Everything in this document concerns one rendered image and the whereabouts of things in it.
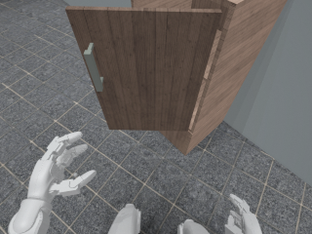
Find robot left hand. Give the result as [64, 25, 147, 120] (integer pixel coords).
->
[27, 132, 97, 203]

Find right robot thigh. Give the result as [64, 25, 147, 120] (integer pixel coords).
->
[177, 221, 210, 234]

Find robot left forearm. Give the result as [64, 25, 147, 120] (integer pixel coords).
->
[8, 198, 53, 234]

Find robot thigh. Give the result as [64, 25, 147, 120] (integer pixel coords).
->
[177, 221, 210, 234]
[107, 207, 141, 234]

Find cupboard door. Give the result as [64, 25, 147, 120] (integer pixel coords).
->
[65, 6, 222, 132]

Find robot right hand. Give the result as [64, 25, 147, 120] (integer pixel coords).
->
[224, 194, 262, 234]

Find handle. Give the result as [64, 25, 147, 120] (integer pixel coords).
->
[83, 43, 104, 92]

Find left robot thigh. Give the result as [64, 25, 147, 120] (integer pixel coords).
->
[107, 207, 141, 234]

